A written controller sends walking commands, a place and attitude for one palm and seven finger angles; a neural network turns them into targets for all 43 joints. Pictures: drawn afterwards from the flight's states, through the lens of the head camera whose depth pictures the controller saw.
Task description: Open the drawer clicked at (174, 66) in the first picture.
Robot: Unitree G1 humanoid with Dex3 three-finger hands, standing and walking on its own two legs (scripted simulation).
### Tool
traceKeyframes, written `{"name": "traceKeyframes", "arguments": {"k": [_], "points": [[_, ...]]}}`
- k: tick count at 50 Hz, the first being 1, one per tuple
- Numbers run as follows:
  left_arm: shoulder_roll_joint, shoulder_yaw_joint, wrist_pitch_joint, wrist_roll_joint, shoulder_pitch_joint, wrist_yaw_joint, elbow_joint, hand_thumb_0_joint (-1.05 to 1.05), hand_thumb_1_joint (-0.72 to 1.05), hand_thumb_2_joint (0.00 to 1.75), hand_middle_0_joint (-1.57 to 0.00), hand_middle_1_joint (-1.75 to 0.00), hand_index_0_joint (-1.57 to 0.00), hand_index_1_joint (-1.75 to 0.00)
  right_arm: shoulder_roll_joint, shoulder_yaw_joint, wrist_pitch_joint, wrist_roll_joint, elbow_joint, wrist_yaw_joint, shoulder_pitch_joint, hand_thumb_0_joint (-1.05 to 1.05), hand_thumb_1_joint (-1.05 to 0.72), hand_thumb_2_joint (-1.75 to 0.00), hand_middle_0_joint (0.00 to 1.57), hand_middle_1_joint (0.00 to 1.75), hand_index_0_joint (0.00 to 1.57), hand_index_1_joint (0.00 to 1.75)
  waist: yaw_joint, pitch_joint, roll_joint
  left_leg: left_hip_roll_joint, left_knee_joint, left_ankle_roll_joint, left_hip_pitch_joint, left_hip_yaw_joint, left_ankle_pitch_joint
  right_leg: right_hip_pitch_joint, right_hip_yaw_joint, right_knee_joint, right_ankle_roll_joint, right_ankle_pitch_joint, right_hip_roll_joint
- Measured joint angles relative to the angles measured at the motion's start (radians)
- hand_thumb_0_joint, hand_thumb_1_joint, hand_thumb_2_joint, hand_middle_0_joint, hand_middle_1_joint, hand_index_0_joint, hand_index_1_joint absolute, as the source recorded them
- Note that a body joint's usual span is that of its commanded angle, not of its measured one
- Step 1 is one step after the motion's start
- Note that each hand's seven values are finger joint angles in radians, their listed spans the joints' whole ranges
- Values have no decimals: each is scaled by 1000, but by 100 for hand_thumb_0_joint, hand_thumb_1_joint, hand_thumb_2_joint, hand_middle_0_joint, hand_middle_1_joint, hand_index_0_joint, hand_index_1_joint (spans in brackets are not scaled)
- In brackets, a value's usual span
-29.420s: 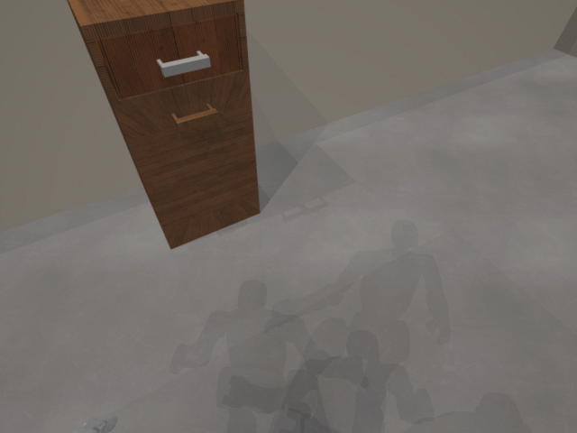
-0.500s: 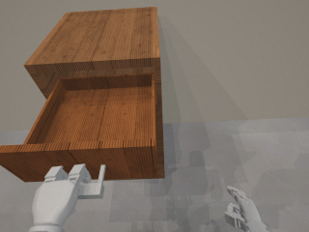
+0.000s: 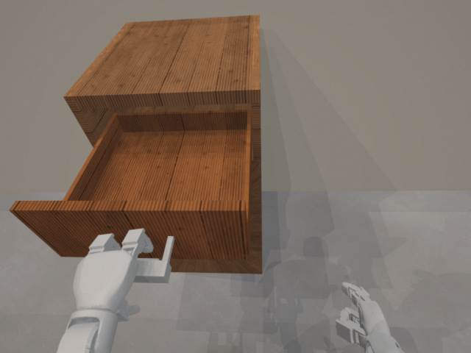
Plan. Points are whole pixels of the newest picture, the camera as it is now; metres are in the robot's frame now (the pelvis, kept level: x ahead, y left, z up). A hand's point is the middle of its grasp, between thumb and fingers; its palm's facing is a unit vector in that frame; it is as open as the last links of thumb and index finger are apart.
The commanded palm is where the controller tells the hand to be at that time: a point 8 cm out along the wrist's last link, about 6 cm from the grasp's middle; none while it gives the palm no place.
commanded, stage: open the thumb to release the handle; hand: left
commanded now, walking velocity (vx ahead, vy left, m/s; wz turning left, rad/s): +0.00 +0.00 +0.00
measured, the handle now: (132, 256) +0.25 +0.22 +0.04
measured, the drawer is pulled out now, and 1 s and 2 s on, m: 0.28 0.28 0.28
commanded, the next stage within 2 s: lift the hand off the handle in 0.06 s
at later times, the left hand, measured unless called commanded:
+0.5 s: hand (124, 285) +0.21 +0.22 +0.02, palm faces +0.03 -0.09 -1.00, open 13.8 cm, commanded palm +0.19 +0.24 +0.08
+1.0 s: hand (99, 261) +0.22 +0.24 +0.09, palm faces +0.10 -0.11 -0.99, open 13.7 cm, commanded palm +0.18 +0.24 +0.15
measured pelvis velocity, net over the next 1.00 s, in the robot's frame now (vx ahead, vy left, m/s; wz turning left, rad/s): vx -0.01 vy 0.02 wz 0.02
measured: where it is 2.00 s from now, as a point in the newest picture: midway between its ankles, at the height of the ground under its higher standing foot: outside the picture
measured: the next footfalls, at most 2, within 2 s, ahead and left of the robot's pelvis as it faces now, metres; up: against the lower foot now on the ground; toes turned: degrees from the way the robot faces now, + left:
none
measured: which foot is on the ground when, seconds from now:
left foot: down 0.00-1.00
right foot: down 0.00-1.00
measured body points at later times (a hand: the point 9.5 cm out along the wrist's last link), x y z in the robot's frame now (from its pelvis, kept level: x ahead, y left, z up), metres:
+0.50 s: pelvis -0.01 +0.00 +0.00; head +0.00 -0.03 +0.45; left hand +0.20 +0.22 +0.07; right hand +0.20 -0.21 -0.11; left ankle -0.01 +0.12 -0.72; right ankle +0.01 -0.08 -0.72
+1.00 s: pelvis -0.01 +0.02 +0.01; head -0.02 -0.03 +0.46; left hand +0.21 +0.24 +0.15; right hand +0.23 -0.18 -0.08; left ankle -0.01 +0.12 -0.72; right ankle +0.01 -0.08 -0.72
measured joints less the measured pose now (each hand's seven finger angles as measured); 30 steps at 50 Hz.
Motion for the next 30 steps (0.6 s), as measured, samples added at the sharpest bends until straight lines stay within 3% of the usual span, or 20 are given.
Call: {"name": "traceKeyframes", "arguments": {"k": [5,10,19,30], "points": [[11,17,-32,-3,3,-12,5,0,-31,38,-37,-125,-33,-122,-12,-5,-9,-4,-5,-2,-5,1,-90,-89,20,30,20,30,1,9,-4,5,-12,-3,10,-1,9,12,-1,-18,-3,12,5],[5,19,-35,-4,10,-6,-3,0,-43,33,-35,-123,-32,-121,-29,-23,-15,-10,-8,4,8,1,-90,-89,20,30,20,30,-2,13,-4,6,-16,-4,6,-6,15,13,-6,-27,-4,19,6],[-11,-2,-34,26,-25,25,29,0,-49,30,-36,-122,-32,-120,-38,-38,-13,-14,18,1,31,1,-90,-90,20,30,20,30,6,13,2,-2,-6,2,-14,-14,17,-2,-13,-20,1,19,-3],[-3,-25,-12,3,-99,-8,68,0,-49,30,-36,-122,-34,-121,-11,-23,-12,-2,30,-13,25,1,-90,-89,20,30,20,30,2,18,16,-8,-19,8,7,-14,28,21,-12,-36,8,31,-8]]}}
